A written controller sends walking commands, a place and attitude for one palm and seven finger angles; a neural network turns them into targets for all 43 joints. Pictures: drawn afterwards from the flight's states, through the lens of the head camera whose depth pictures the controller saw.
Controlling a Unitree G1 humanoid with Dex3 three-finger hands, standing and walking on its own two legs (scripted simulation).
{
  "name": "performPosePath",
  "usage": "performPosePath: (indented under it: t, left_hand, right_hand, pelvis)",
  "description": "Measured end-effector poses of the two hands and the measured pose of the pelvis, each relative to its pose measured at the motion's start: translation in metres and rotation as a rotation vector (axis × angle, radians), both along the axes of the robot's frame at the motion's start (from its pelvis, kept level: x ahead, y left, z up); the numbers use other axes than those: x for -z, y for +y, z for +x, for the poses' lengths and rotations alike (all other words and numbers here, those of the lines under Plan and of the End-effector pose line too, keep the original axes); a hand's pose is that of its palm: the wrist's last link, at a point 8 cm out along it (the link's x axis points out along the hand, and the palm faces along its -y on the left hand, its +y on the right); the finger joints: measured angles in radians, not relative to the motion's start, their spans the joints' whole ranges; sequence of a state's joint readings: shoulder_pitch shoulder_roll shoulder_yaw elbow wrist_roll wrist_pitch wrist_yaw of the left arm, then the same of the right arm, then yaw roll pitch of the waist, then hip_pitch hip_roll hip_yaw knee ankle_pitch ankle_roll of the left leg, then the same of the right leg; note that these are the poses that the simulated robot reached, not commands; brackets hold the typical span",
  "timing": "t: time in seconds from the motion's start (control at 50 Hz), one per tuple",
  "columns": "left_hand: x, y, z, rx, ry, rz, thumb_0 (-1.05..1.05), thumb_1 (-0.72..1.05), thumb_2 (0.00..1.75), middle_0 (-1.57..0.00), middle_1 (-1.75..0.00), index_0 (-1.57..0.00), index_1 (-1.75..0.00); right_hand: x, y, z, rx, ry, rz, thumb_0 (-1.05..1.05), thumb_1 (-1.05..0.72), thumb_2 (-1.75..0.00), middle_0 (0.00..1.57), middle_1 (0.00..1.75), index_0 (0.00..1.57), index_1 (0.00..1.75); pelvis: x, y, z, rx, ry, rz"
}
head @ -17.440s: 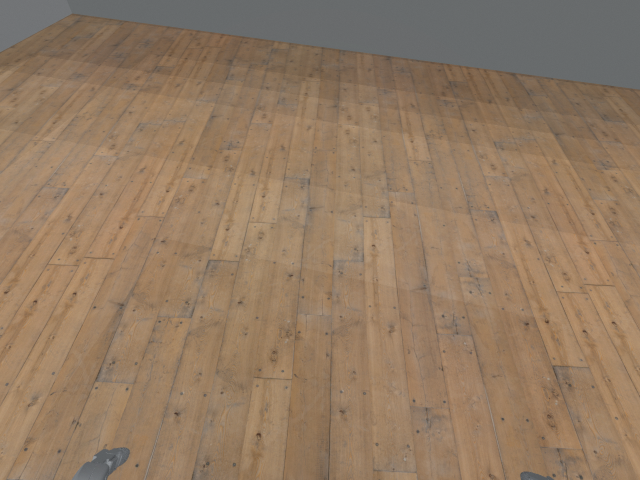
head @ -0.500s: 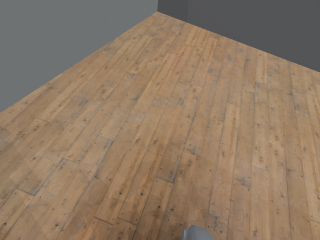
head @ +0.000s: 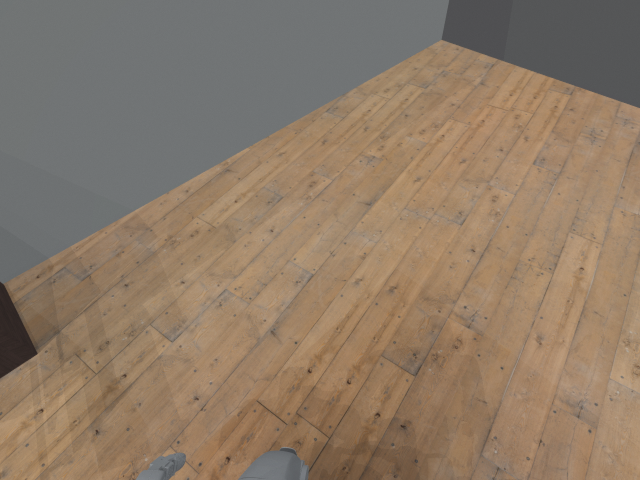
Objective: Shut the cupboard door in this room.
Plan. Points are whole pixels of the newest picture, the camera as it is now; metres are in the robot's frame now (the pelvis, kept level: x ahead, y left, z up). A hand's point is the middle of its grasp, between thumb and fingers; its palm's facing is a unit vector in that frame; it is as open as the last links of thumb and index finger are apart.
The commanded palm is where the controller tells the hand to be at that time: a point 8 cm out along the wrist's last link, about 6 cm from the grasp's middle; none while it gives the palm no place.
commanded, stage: turn to face it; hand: left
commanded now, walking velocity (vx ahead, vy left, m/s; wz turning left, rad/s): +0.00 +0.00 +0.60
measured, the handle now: out of the picture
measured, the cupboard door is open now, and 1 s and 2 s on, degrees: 77 77 77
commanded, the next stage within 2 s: take the last steps up to it in 1.68 s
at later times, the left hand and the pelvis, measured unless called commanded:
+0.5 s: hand out of the picture -0.04 +0.29 -0.17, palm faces +0.32 -0.91 -0.26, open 7.4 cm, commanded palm none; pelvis -0.04 +0.05 +0.00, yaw +18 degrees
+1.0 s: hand out of the picture -0.06 +0.22 -0.14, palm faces +0.55 -0.78 -0.28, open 7.4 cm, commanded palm none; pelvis -0.03 +0.01 +0.00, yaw +37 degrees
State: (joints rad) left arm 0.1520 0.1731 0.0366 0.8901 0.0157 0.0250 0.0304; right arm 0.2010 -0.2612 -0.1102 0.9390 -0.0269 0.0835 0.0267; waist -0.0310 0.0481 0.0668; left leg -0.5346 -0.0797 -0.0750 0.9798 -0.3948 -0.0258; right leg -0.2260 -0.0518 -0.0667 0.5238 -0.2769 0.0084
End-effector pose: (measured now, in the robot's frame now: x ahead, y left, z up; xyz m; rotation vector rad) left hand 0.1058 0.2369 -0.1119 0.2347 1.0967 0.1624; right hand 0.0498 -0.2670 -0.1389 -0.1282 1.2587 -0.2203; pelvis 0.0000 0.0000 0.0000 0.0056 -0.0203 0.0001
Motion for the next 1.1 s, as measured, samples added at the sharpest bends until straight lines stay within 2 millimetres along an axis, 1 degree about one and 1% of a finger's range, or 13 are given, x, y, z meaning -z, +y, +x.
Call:
performPosePath:
  t: [0.1,0.18,0.32,0.38,0.46,0.56,0.64,0.72,0.8,0.9,0.98,1.04,1.1]
  left_hand:
    - [0.002,0.004,-0.041,-0.064,0.051,-0.006,0.01,0.91,0.90,-0.20,-0.30,-0.20,-0.30]
    - [0.011,0.016,-0.071,-0.130,0.075,-0.023,0.01,0.91,0.90,-0.20,-0.30,-0.20,-0.30]
    - [0.044,0.063,-0.135,-0.271,0.146,-0.055,0.01,0.91,0.90,-0.21,-0.30,-0.20,-0.30]
    - [0.045,0.079,-0.157,-0.312,0.209,-0.049,0.01,0.91,0.90,-0.20,-0.30,-0.20,-0.30]
    - [0.034,0.092,-0.165,-0.352,0.202,-0.047,0.01,0.91,0.90,-0.20,-0.30,-0.19,-0.29]
    - [0.020,0.098,-0.153,-0.384,0.117,-0.030,0.01,0.91,0.90,-0.20,-0.30,-0.19,-0.29]
    - [0.011,0.095,-0.138,-0.400,0.048,-0.013,0.01,0.91,0.90,-0.20,-0.30,-0.19,-0.29]
    - [0.003,0.083,-0.123,-0.415,-0.018,0.005,0.01,0.91,0.90,-0.20,-0.30,-0.19,-0.29]
    - [-0.002,0.064,-0.124,-0.440,-0.070,0.037,0.01,0.91,0.90,-0.20,-0.30,-0.20,-0.30]
    - [-0.009,0.038,-0.159,-0.517,-0.027,0.033,0.01,0.91,0.90,-0.20,-0.30,-0.20,-0.30]
    - [-0.006,0.023,-0.192,-0.590,0.027,0.012,0.01,0.91,0.90,-0.20,-0.30,-0.20,-0.30]
    - [0.000,0.015,-0.217,-0.651,0.058,-0.010,0.01,0.91,0.90,-0.20,-0.30,-0.20,-0.30]
    - [0.009,0.009,-0.247,-0.711,0.092,-0.036,0.01,0.91,0.90,-0.20,-0.30,-0.20,-0.30]
  right_hand:
    - [-0.007,-0.006,0.006,-0.060,0.004,-0.015,0.00,-0.91,-0.90,0.20,0.30,0.20,0.30]
    - [-0.009,0.004,0.013,-0.134,0.046,-0.034,0.00,-0.91,-0.90,0.19,0.30,0.20,0.30]
    - [-0.011,0.052,0.049,-0.295,0.003,-0.085,0.00,-0.91,-0.90,0.19,0.30,0.20,0.30]
    - [-0.019,0.074,0.059,-0.335,-0.035,-0.084,0.00,-0.91,-0.89,0.20,0.30,0.20,0.30]
    - [-0.027,0.094,0.062,-0.378,-0.042,-0.077,0.00,-0.91,-0.89,0.20,0.30,0.20,0.30]
    - [-0.024,0.106,0.063,-0.424,-0.030,-0.052,0.00,-0.91,-0.89,0.20,0.30,0.21,0.30]
    - [-0.017,0.103,0.062,-0.447,-0.013,-0.032,0.00,-0.91,-0.89,0.20,0.30,0.21,0.30]
    - [-0.007,0.092,0.062,-0.469,0.014,-0.015,0.00,-0.91,-0.89,0.20,0.30,0.21,0.30]
    - [0.010,0.075,0.072,-0.494,0.033,0.002,0.00,-0.91,-0.89,0.20,0.30,0.21,0.30]
    - [0.007,0.066,0.089,-0.552,0.052,-0.001,0.00,-0.91,-0.89,0.20,0.30,0.20,0.30]
    - [0.001,0.067,0.100,-0.610,0.065,-0.016,0.00,-0.91,-0.89,0.20,0.30,0.20,0.30]
    - [-0.002,0.076,0.107,-0.663,0.082,-0.036,0.00,-0.91,-0.90,0.19,0.30,0.20,0.30]
    - [-0.005,0.096,0.117,-0.728,0.081,-0.054,0.00,-0.91,-0.90,0.19,0.30,0.20,0.30]
  pelvis:
    - [-0.004,-0.001,-0.009,-0.073,-0.005,0.011]
    - [-0.002,0.006,-0.015,-0.136,0.006,0.008]
    - [0.015,0.037,-0.029,-0.231,0.031,-0.007]
    - [0.010,0.044,-0.032,-0.243,0.031,-0.018]
    - [0.000,0.051,-0.034,-0.286,0.035,-0.037]
    - [-0.005,0.053,-0.036,-0.341,0.031,-0.033]
    - [-0.004,0.047,-0.037,-0.387,0.026,-0.023]
    - [-0.001,0.033,-0.036,-0.440,0.025,-0.016]
    - [0.007,0.016,-0.033,-0.490,0.024,-0.005]
    - [-0.001,0.007,-0.033,-0.565,0.010,0.013]
    - [-0.004,0.005,-0.033,-0.626,0.012,0.017]
    - [-0.004,0.008,-0.035,-0.672,0.016,0.016]
    - [-0.002,0.013,-0.040,-0.714,0.020,0.010]
